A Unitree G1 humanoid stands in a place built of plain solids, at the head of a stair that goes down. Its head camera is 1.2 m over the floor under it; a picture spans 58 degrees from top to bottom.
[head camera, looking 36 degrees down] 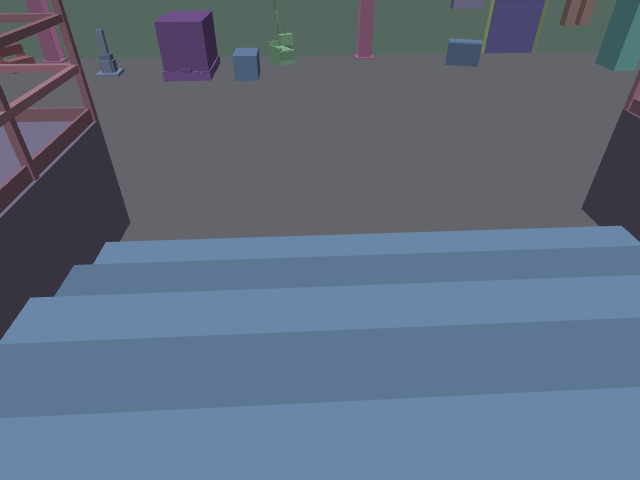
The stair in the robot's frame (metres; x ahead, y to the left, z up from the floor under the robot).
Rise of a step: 0.16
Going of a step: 0.48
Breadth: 4.15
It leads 3 degrees to the left of straight ahead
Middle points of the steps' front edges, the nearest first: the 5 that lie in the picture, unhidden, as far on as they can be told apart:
0.93 -0.51 -0.16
1.40 -0.48 -0.32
1.88 -0.46 -0.47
2.35 -0.43 -0.63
2.83 -0.40 -0.79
